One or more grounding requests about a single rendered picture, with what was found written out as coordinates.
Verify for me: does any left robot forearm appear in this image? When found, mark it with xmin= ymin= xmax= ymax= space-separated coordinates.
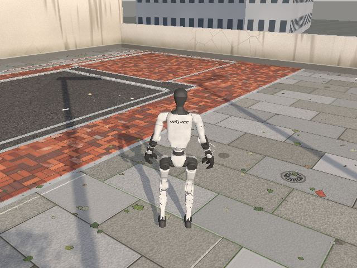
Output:
xmin=146 ymin=133 xmax=157 ymax=154

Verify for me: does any right robot forearm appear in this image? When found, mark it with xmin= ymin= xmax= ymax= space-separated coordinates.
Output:
xmin=201 ymin=135 xmax=213 ymax=158

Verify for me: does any robot left hand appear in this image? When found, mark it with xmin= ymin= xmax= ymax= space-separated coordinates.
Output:
xmin=144 ymin=152 xmax=157 ymax=164

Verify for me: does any robot right upper arm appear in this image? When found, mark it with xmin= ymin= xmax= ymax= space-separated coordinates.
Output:
xmin=191 ymin=113 xmax=206 ymax=143

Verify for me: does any robot left upper arm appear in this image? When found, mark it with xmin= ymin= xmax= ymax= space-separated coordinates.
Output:
xmin=152 ymin=112 xmax=168 ymax=142

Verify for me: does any robot right hand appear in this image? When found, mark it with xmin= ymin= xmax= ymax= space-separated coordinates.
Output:
xmin=202 ymin=156 xmax=214 ymax=169

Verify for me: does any left robot thigh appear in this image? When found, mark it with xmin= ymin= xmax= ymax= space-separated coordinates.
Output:
xmin=160 ymin=155 xmax=171 ymax=191

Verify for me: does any robot left shin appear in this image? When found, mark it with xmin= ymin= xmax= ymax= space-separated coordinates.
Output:
xmin=159 ymin=181 xmax=167 ymax=220

